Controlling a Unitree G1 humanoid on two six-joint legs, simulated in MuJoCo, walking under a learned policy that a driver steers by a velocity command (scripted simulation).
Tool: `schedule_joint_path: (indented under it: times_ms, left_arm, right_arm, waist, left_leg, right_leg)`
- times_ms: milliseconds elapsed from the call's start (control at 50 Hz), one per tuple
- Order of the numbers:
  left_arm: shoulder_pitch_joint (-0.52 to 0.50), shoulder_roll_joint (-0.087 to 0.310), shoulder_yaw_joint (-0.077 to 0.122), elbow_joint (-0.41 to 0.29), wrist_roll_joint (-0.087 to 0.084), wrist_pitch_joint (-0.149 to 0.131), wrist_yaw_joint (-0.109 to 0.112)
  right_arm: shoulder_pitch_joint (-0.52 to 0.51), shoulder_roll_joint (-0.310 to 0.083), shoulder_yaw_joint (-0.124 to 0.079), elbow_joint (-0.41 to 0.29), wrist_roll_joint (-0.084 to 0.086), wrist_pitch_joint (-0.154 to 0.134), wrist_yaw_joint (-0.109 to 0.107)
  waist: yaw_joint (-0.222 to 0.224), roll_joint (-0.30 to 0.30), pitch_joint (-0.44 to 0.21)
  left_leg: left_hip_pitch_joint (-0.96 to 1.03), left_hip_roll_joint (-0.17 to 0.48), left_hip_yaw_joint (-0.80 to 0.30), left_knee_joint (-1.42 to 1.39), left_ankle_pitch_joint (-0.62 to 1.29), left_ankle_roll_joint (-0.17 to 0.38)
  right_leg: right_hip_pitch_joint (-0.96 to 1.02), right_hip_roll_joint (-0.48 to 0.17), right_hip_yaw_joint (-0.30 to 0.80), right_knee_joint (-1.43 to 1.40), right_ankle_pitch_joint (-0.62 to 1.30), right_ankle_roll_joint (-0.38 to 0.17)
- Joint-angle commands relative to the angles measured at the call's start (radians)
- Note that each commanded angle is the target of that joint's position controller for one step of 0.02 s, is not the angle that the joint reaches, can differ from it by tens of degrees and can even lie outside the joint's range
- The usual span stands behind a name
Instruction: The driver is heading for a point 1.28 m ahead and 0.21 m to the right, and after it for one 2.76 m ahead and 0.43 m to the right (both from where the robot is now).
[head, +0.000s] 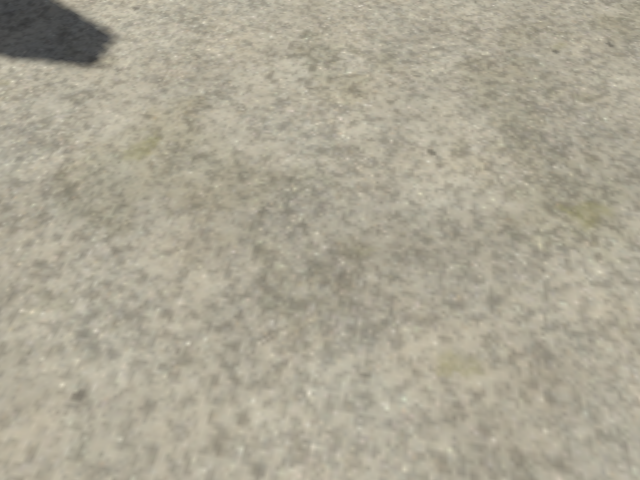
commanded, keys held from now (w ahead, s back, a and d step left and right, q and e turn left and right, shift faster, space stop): w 0.08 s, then no key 0.92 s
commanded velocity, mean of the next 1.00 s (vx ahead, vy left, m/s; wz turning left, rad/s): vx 0.07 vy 0.00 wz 0.00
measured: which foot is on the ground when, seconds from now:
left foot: down 0.00-0.20, up 0.22-0.46, down 0.48-1.00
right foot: down 0.00-1.00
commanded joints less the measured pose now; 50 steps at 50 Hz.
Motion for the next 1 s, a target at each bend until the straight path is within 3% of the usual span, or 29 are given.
schedule_joint_path:
  times_ms: [20,60,80,100,140,180,200,220,240,260,300,340,380,420,460,480,500,520,540,560,620,680,1000]
  left_arm:
    - [-0.029,0.082,0.017,-0.037,-0.008,-0.013,-0.001]
    - [-0.091,0.061,0.013,-0.07,-0.017,-0.043,-0.012]
    - [-0.11,0.061,0.013,-0.081,-0.02,-0.059,-0.02]
    - [-0.12,0.068,0.016,-0.088,-0.018,-0.07,-0.024]
    - [-0.063,0.066,0.019,-0.068,-0.018,-0.077,-0.031]
    - [0.048,0.089,0.039,-0.018,-0.008,-0.063,-0.028]
    - [0.111,0.154,0.057,-0.01,-0.002,-0.052,-0.021]
    - [0.182,0.203,0.061,0.004,0.0,-0.042,-0.019]
    - [0.219,0.129,0.033,0.016,0.01,-0.046,-0.023]
    - [0.156,0.11,0.021,0.005,0.008,-0.055,-0.021]
    - [0.041,0.127,0.017,-0.034,0.008,-0.066,-0.022]
    - [-0.003,0.098,0.005,-0.037,0.015,-0.06,-0.016]
    - [0.003,0.114,0.006,-0.03,0.019,-0.049,-0.008]
    - [-0.001,0.14,0.012,-0.028,0.009,-0.036,-0.003]
    - [-0.028,0.134,0.012,-0.028,-0.013,-0.024,-0.005]
    - [0.002,0.122,0.012,-0.017,-0.017,-0.025,-0.011]
    - [0.014,0.107,0.011,-0.015,-0.005,-0.026,-0.017]
    - [0.058,0.09,0.014,-0.012,0.006,-0.023,-0.02]
    - [0.047,0.078,0.011,-0.009,0.011,-0.018,-0.015]
    - [0.029,0.08,0.012,-0.01,0.006,-0.015,-0.01]
    - [0.038,0.079,0.012,-0.006,0.005,-0.005,-0.002]
    - [0.036,0.081,0.014,-0.004,0.003,-0.002,-0.002]
    - [0.062,0.071,0.01,0.018,0.004,0.004,0.002]
  right_arm:
    - [0.092,-0.167,-0.037,-0.019,0.015,-0.003,-0.004]
    - [0.125,-0.21,-0.054,-0.019,0.026,-0.024,-0.004]
    - [0.13,-0.203,-0.055,-0.019,0.024,-0.037,-0.004]
    - [0.118,-0.185,-0.052,-0.024,0.015,-0.046,-0.003]
    - [0.051,-0.166,-0.049,-0.046,0.016,-0.038,-0.002]
    - [0.02,-0.175,-0.05,-0.056,0.02,-0.021,0.001]
    - [0.026,-0.159,-0.046,-0.064,0.006,-0.022,-0.002]
    - [0.081,-0.073,-0.023,-0.06,-0.009,-0.023,-0.012]
    - [0.076,-0.061,-0.02,-0.056,-0.004,-0.017,-0.013]
    - [0.076,-0.083,-0.03,-0.052,0.013,-0.011,-0.011]
    - [0.04,-0.084,-0.033,-0.045,0.016,-0.004,-0.014]
    - [0.021,-0.075,-0.035,-0.044,0.012,0.004,-0.02]
    - [-0.003,-0.054,-0.027,-0.044,0.017,0.009,-0.022]
    - [-0.009,-0.068,-0.027,-0.039,0.022,0.019,-0.025]
    - [0.008,-0.07,-0.026,-0.023,0.013,0.033,-0.023]
    - [-0.001,-0.096,-0.029,-0.025,-0.003,0.041,-0.022]
    - [-0.017,-0.121,-0.03,-0.037,-0.013,0.048,-0.023]
    - [-0.058,-0.174,-0.042,-0.037,0.002,0.049,-0.023]
    - [-0.071,-0.15,-0.043,-0.034,0.008,0.044,-0.019]
    - [-0.071,-0.121,-0.039,-0.03,0.003,0.036,-0.017]
    - [-0.072,-0.117,-0.042,-0.018,-0.002,0.014,-0.014]
    - [-0.071,-0.11,-0.041,-0.008,0.002,0.013,-0.014]
    - [-0.056,-0.101,-0.036,0.02,0.001,0.027,-0.02]
  waist:
    - [-0.029,0.101,0.042]
    - [-0.049,0.161,0.131]
    - [-0.05,0.158,0.149]
    - [-0.042,0.149,0.15]
    - [0.004,0.128,0.087]
    - [0.051,0.102,-0.002]
    - [0.058,-0.015,-0.052]
    - [0.061,-0.213,-0.127]
    - [0.071,-0.223,-0.156]
    - [0.033,-0.136,-0.103]
    - [0.0,-0.052,-0.061]
    - [-0.028,-0.061,-0.056]
    - [-0.025,-0.081,-0.075]
    - [-0.027,-0.074,-0.095]
    - [-0.054,-0.06,-0.078]
    - [-0.045,-0.038,-0.065]
    - [-0.024,-0.005,-0.04]
    - [0.033,0.086,0.002]
    - [0.013,0.085,0.021]
    - [0.002,0.06,0.031]
    - [0.006,0.049,-0.016]
    - [0.005,0.042,-0.041]
    - [-0.001,0.012,0.004]
  left_leg:
    - [-0.077,0.132,-0.19,-0.22,-0.326,0.126]
    - [-0.005,0.298,-0.408,-0.309,-0.371,0.22]
    - [0.035,0.34,-0.449,-0.309,-0.272,0.243]
    - [0.082,0.344,-0.427,-0.265,-0.028,0.238]
    - [0.095,0.283,-0.278,-0.162,0.35,0.176]
    - [-0.04,0.16,-0.137,-0.06,0.478,0.089]
    - [-0.108,0.073,-0.043,0.09,0.425,0.031]
    - [-0.223,-0.029,0.037,0.306,0.089,-0.046]
    - [-0.249,-0.027,-0.044,0.477,-0.306,-0.071]
    - [-0.279,0.013,-0.091,0.591,-0.338,-0.073]
    - [-0.301,0.059,-0.086,0.557,-0.245,-0.066]
    - [-0.22,0.078,-0.066,0.392,-0.164,-0.072]
    - [-0.145,0.061,-0.034,0.24,-0.119,-0.077]
    - [-0.076,0.044,-0.01,0.114,-0.024,-0.075]
    - [0.036,0.039,0.004,-0.073,0.194,-0.054]
    - [0.082,0.061,-0.029,-0.099,0.299,-0.038]
    - [0.105,0.1,-0.065,-0.108,0.364,-0.019]
    - [0.068,0.092,-0.053,-0.056,0.346,0.009]
    - [0.021,0.074,-0.045,-0.057,0.27,0.013]
    - [0.008,0.07,-0.047,-0.068,0.278,0.006]
    - [0.014,0.068,-0.045,-0.066,0.369,-0.003]
    - [0.019,0.063,-0.041,-0.064,0.38,-0.001]
    - [0.002,0.048,-0.029,-0.088,0.283,-0.006]
  right_leg:
    - [-0.051,0.039,-0.038,0.083,-0.262,-0.038]
    - [-0.233,0.01,-0.033,0.205,-0.203,-0.054]
    - [-0.297,-0.021,-0.006,0.246,-0.207,-0.065]
    - [-0.337,-0.035,0.008,0.264,-0.236,-0.068]
    - [-0.214,-0.033,-0.019,0.115,-0.193,-0.067]
    - [0.129,0.023,-0.041,-0.026,0.123,-0.055]
    - [0.246,-0.074,0.085,-0.048,0.363,-0.08]
    - [0.355,-0.253,0.306,-0.099,0.586,-0.208]
    - [0.35,-0.362,0.463,-0.156,0.711,-0.29]
    - [0.295,-0.361,0.393,-0.136,0.708,-0.282]
    - [0.22,-0.296,0.26,-0.137,0.702,-0.228]
    - [0.163,-0.227,0.161,-0.148,0.722,-0.187]
    - [0.16,-0.192,0.12,-0.136,0.748,-0.18]
    - [0.16,-0.191,0.124,-0.133,0.71,-0.187]
    - [0.099,-0.169,0.113,-0.136,0.533,-0.157]
    - [0.065,-0.144,0.118,-0.158,0.341,-0.118]
    - [0.025,-0.11,0.105,-0.172,0.116,-0.084]
    - [0.006,-0.041,0.061,-0.199,0.003,-0.057]
    - [0.036,-0.021,0.035,-0.186,-0.012,-0.04]
    - [0.047,-0.019,0.029,-0.165,0.03,-0.034]
    - [0.107,-0.026,0.022,-0.117,0.208,-0.036]
    - [0.138,-0.033,0.023,-0.103,0.241,-0.039]
    - [0.112,-0.043,0.031,-0.126,0.147,-0.031]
